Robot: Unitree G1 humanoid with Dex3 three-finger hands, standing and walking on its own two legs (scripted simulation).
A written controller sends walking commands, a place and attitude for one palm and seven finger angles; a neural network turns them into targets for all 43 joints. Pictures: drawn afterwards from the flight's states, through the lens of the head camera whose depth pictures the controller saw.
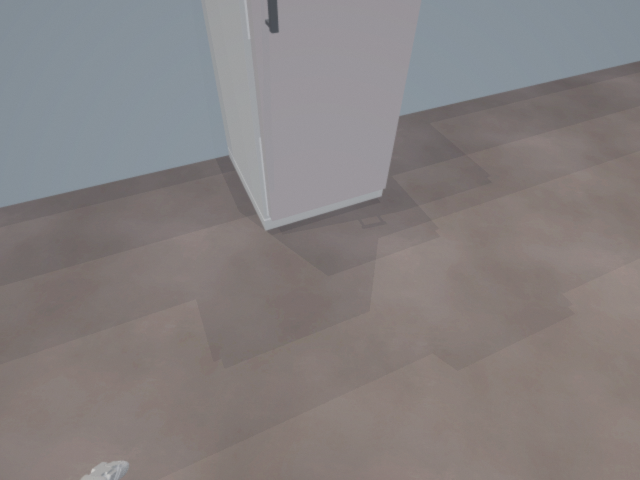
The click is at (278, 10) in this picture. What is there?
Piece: fridge door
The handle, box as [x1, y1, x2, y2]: [265, 0, 278, 32]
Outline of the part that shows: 267,0 269,18 265,20 265,23 269,27 271,32 278,32 276,0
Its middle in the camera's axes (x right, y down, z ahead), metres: -0.13 -0.65 +0.96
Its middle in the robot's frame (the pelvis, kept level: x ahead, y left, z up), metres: +1.18 +0.20 +0.20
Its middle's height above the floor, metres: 0.97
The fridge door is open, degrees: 0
